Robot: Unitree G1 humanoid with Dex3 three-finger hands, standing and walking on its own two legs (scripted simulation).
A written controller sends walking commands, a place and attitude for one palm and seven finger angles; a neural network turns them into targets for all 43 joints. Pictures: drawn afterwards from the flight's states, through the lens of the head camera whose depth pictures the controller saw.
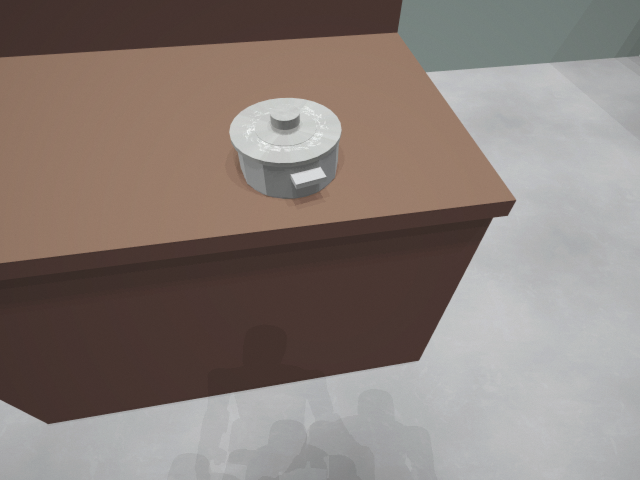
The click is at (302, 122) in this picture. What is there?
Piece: lid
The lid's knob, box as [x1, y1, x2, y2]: [270, 104, 299, 129]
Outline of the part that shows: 272,108 270,111 271,124 273,126 280,129 289,129 298,124 299,111 296,107 292,105 283,104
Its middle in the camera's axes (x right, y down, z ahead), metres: -0.06 -0.20 +0.65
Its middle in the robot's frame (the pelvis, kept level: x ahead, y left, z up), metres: +0.64 +0.10 +0.11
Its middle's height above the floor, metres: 0.88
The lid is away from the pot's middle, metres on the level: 0.00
